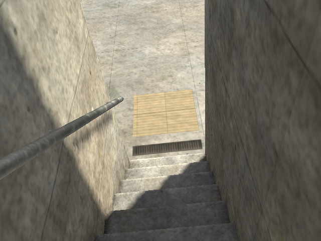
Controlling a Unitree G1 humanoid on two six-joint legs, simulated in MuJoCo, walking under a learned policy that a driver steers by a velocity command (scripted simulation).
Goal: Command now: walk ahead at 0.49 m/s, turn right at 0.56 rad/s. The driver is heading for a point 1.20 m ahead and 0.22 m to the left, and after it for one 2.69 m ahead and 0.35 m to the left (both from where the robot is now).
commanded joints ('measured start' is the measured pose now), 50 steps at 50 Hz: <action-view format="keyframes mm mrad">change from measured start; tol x64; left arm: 1 60 191 31 -25 -40 -23 93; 50 -83 303 70 -293 -2 24 73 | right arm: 1 -54 -108 -34 -59 -44 -21 40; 11 -174 -40 -18 -70 -50 -30 97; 16 764 -103 -80 259 20 -40 64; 50 -188 -26 20 -423 -8 78 41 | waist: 1 -48 -163 67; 50 65 -182 -4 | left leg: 1 -19 11 -85 -380 497 17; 12 14 -54 -35 -455 281 31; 17 1172 49 -213 -766 846 333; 23 -37 18 -300 -702 487 271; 32 -190 -292 -148 774 -947 30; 50 -381 33 9 273 21 -89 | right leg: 1 -67 -259 371 -132 716 -24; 14 -368 -246 162 650 985 -21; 16 -940 -23 -155 1543 -177 189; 22 -239 -345 141 45 612 144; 31 638 -444 97 -301 1846 68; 50 185 -509 68 -278 457 -141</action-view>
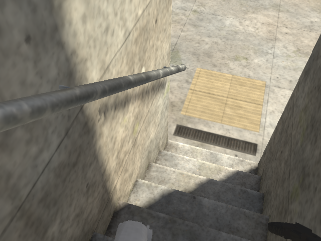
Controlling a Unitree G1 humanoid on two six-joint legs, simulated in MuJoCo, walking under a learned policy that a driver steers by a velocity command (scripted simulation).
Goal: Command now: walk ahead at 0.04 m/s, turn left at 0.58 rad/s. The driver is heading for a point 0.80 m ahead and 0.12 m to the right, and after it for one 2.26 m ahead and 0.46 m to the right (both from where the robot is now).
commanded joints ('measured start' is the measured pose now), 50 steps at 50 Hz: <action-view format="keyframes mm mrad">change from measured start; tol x32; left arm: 1 17 153 68 -91 -11 6 15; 7 -257 125 49 -103 -13 15 -26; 9 250 -31 37 84 -16 -2 -66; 27 -279 56 74 -259 8 68 -93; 36 366 125 116 -9 -43 -49 -157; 42 -43 100 85 -89 -18 -45 -111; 50 184 59 46 -5 -30 -11 11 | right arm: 1 -172 -11 20 -153 1 -13 35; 9 422 -65 30 142 2 -63 86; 50 -72 -107 -32 68 -67 -137 84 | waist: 1 33 -38 -86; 7 -312 36 -159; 33 31 393 -78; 37 42 -387 119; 50 -28 -5 -40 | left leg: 1 11 125 38 -649 214 12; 6 965 60 71 -1166 -16 122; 9 959 430 -414 -1292 1242 398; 11 709 419 -616 -1585 -27 414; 14 530 324 -400 -1606 -411 299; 22 752 359 -114 -1443 263 325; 34 418 299 70 -1406 -736 203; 37 -352 75 51 -394 -548 130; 45 173 88 13 -927 742 112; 50 412 5 55 -1274 887 102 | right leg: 1 132 -206 215 -212 155 -200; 5 -224 -137 55 -201 327 -104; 8 -380 135 380 651 -336 77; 21 -540 262 260 1036 112 134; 35 294 203 -22 -109 -318 -121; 37 397 -30 898 -301 115 -273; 38 234 -215 1284 -576 -222 -357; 44 -135 126 458 -66 207 -135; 50 -149 135 434 -18 85 -122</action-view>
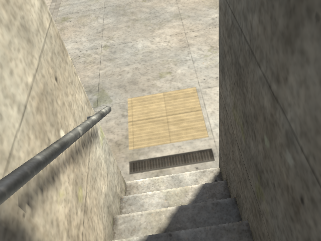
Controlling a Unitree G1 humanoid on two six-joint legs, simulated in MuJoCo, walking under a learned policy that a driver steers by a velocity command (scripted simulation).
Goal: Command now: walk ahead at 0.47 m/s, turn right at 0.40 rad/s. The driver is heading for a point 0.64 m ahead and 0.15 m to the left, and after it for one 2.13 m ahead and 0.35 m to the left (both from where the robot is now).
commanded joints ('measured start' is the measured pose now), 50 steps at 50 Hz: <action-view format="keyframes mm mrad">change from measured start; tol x64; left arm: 1 -65 154 26 -61 13 -33 6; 50 -139 132 69 174 -24 -63 -47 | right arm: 1 -155 -32 -3 -107 -11 -12 29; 10 885 -36 -44 324 71 2 17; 15 49 -160 -53 121 78 -62 -77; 44 -257 94 39 -141 54 20 72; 50 465 -83 -10 123 4 6 -1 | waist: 1 -6 -170 81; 50 -247 71 -13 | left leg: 1 170 -26 63 -106 161 17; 6 25 -61 82 80 -290 29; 10 1174 6 54 -410 -87 288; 17 -48 -47 -271 -185 -247 264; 24 284 -228 -225 656 -513 172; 26 -296 -322 -138 1403 -1509 82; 40 -346 19 -171 211 -81 28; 50 1066 214 16 -428 613 157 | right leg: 1 -219 -111 172 -166 363 -45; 8 -271 -174 81 532 1342 1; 10 -987 68 -248 1590 -107 187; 16 -328 -322 57 25 816 161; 26 753 -560 312 -263 1691 -177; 33 -198 -420 199 -518 524 -115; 45 -189 -326 -187 -211 530 -44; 48 -298 -235 -168 436 962 24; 50 -502 34 -70 1175 -260 149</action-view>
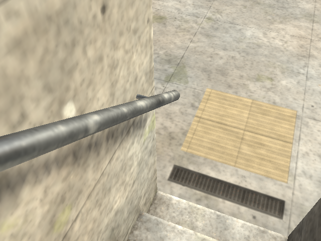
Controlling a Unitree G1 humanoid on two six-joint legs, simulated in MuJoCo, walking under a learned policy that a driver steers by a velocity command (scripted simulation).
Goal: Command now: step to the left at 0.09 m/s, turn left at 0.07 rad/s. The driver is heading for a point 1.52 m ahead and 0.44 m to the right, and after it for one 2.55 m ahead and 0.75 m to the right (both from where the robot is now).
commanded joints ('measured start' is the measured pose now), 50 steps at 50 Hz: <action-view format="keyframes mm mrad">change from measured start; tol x32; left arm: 1 41 43 6 -113 9 -19 -11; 22 -465 142 30 -442 11 29 -69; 29 331 303 108 -122 59 44 -84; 50 114 108 6 -10 -34 17 90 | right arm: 1 440 -197 -20 130 -2 30 -51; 11 21 -174 36 -74 -62 84 -190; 21 411 -172 -55 88 28 -32 -136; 50 -34 -13 -34 87 -17 22 -32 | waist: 1 -119 384 -225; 5 -17 -253 -222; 26 -54 162 120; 29 266 -2 -60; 32 -81 -652 -111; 37 -123 77 11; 50 -50 -232 120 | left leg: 1 891 428 -260 152 1362 285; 4 494 414 -255 127 639 257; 10 48 334 -47 127 214 213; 19 325 432 -269 127 -1188 78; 26 -308 309 196 330 -1182 -41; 29 -92 165 205 1221 -753 -214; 31 -586 -1 4 1810 -1255 -182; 36 -810 85 -282 1417 -792 -48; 44 -323 0 -183 361 174 -85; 50 -246 -21 -148 370 29 -53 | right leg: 1 -735 211 350 650 -284 117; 12 -346 73 71 -156 917 146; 22 -990 -61 156 -321 786 19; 24 -342 -39 25 -758 1248 -5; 28 437 67 -158 -566 1168 0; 29 230 -25 32 -1119 1024 -75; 32 440 -16 349 -871 1746 -81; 36 223 -381 914 -957 1119 -179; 41 -203 -203 594 -867 1276 -82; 50 -199 -58 430 -583 557 -194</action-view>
